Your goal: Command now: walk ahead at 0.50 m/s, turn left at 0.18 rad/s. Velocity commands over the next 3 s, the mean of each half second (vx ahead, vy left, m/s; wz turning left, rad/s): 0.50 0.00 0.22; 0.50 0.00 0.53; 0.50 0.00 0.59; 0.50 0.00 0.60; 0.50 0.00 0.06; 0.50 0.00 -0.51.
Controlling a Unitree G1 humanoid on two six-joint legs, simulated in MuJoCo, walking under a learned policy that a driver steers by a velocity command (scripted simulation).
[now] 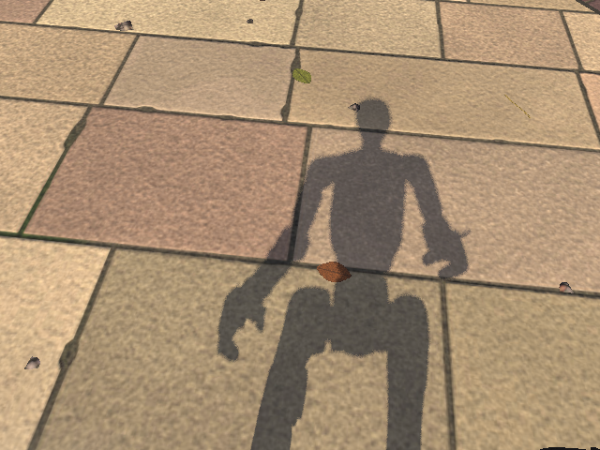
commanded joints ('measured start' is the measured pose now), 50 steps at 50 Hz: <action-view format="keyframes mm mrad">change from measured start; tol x32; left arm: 1 -115 159 29 -92 -13 -10 -2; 25 -573 -91 -122 -367 34 -23 -35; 32 71 185 2 -230 45 -4 -10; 50 -76 161 35 -31 4 0 24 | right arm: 1 10 -35 7 -38 4 -7 11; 29 454 -92 -6 223 -3 6 -40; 50 -93 -7 -14 -101 21 35 37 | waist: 1 -56 -90 -17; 30 96 241 -170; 33 75 -400 -526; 37 -78 -90 -7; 50 -6 -61 50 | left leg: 1 181 -5 22 -122 88 -15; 7 553 -88 109 -327 -26 65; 9 889 258 -630 -564 -376 259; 22 461 81 -287 -596 -65 246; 26 363 74 -204 -817 148 224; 30 683 82 -115 -393 1131 116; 31 541 58 -133 -168 1099 97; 33 7 -223 -206 529 -214 39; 36 -181 -75 -34 851 -163 56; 50 -69 17 79 -66 117 28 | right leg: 1 -123 -254 163 -160 -25 -189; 6 -80 -287 175 40 -90 -134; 10 -756 -72 172 1059 -315 5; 20 -1145 -139 111 1532 -196 70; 30 -232 49 -13 515 -100 -59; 33 428 -436 1019 58 -184 -292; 38 -237 -329 378 -53 -252 -114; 50 96 -333 -38 -168 70 -136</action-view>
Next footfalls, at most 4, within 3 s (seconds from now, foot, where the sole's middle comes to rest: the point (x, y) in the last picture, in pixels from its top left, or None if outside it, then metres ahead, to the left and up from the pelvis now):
0.14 left None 0.20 0.14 -0.78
0.62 right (351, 402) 0.57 -0.05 -0.70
1.14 left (205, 330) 0.72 0.29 -0.70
1.60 right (229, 212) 1.08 0.29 -0.70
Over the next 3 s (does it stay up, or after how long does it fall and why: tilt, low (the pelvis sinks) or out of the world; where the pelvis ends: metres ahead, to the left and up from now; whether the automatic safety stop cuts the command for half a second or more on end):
stays up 1.34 0.88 0.08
